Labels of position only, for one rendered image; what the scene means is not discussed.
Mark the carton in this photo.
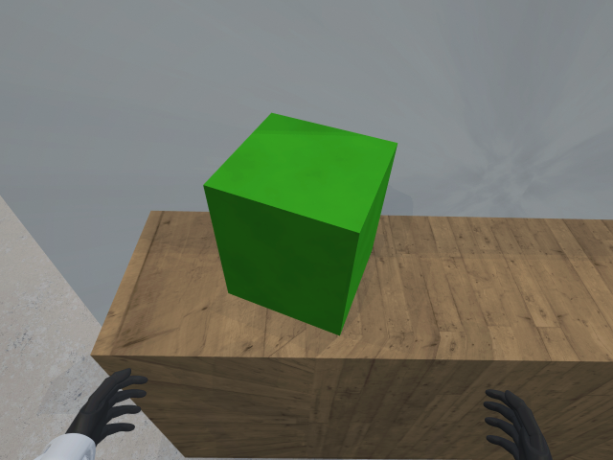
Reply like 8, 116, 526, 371
203, 113, 397, 335

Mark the robot left forearm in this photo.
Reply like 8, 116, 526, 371
34, 433, 96, 460

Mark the pedestal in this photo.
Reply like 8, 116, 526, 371
90, 211, 613, 460

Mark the robot right hand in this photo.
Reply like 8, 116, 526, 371
484, 389, 553, 460

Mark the robot left hand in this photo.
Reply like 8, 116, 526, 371
65, 368, 148, 446

